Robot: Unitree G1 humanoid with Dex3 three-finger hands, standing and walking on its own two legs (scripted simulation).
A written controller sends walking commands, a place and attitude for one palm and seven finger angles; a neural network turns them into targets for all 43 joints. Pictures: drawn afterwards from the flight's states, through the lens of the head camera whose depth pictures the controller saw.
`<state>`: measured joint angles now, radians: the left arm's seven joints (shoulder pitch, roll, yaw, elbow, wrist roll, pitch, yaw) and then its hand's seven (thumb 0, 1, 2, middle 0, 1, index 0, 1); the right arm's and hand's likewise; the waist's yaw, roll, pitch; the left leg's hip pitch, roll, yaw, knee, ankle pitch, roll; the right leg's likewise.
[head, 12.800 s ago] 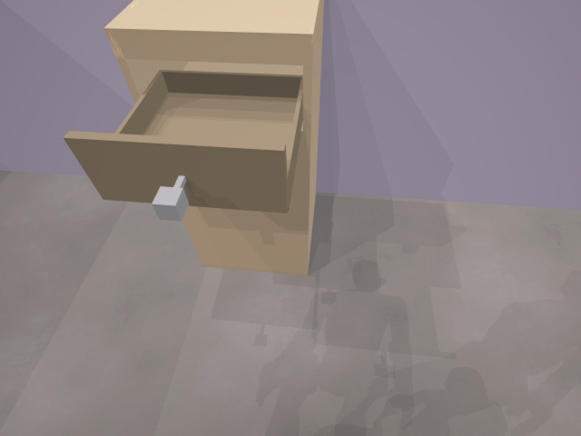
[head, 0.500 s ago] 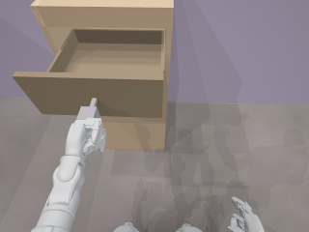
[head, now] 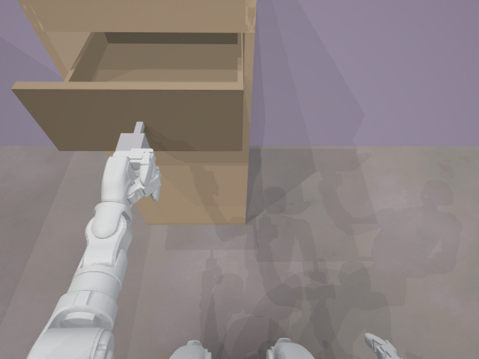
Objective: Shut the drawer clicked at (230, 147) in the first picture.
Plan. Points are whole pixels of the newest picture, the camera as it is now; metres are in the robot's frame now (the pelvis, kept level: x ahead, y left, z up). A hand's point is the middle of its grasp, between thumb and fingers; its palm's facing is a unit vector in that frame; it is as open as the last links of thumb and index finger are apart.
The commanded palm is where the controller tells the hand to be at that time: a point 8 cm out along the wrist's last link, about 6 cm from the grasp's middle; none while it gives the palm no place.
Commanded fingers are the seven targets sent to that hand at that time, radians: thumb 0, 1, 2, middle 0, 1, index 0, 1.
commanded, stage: push the drawer shut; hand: left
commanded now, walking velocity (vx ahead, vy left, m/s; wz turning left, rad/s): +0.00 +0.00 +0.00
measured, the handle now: (136, 140) +0.48 +0.19 +0.07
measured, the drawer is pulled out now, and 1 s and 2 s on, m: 0.17 0.04 0.00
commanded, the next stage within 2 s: pull the fist back off the drawer in 1.64 s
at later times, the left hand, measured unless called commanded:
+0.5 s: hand (163, 148) +0.47 +0.14 +0.06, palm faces +0.00 -1.00 -0.04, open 3.6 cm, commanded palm +0.47 +0.19 +0.07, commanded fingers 0.00 0.90 0.90 -1.40 -1.60 -1.40 -1.60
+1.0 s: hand (168, 123) +0.53 +0.14 +0.06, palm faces -0.02 -1.00 -0.03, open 3.6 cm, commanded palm +0.53 +0.20 +0.07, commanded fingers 0.00 0.90 0.90 -1.40 -1.60 -1.40 -1.60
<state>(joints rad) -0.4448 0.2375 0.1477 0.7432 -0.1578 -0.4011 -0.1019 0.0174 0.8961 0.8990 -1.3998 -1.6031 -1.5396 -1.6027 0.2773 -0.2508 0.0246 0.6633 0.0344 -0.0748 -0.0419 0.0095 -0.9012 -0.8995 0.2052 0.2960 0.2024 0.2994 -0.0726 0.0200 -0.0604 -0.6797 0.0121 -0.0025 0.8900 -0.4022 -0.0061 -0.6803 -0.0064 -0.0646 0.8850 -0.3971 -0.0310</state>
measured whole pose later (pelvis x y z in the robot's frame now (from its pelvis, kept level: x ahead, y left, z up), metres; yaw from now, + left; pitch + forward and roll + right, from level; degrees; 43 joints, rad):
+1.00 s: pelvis +0.00 +0.01 -0.02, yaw -2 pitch +20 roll -2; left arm -0.96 0.45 0.36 1.24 -0.04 -0.41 -0.12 0.02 0.90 0.90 -1.40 -1.60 -1.54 -1.60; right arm 0.40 -0.27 0.03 0.66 -0.02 -0.01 -0.01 0.00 -0.90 -0.90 0.21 0.30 0.20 0.30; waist -0.21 0.03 -0.09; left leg -0.91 0.04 0.00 1.00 -0.44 0.00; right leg -0.90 0.02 -0.06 0.95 -0.40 -0.02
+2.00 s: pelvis -0.02 +0.02 -0.03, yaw -3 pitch +25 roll -4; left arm -1.22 0.61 0.40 1.41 0.05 -0.36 -0.08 0.02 0.90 0.90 -1.40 -1.60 -1.56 -1.60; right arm 0.45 -0.28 0.08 0.63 -0.04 -0.01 0.00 0.00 -0.90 -0.90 0.21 0.30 0.20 0.30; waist -0.31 0.05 -0.08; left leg -1.09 0.05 -0.02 1.08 -0.43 0.02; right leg -1.05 0.03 -0.08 0.98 -0.36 -0.01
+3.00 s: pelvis +0.06 +0.02 +0.02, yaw -1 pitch +11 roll -2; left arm -0.29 0.27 0.21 0.45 -0.22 -0.17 -0.18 0.02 0.90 0.90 -1.40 -1.60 -1.41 -1.60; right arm 0.31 -0.27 0.00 0.55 0.05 0.04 0.00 0.01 -0.90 -0.90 0.20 0.30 0.20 0.30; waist -0.04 0.06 -0.13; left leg -0.50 0.02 -0.01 0.76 -0.44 0.01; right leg -0.48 0.02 -0.05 0.70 -0.40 -0.01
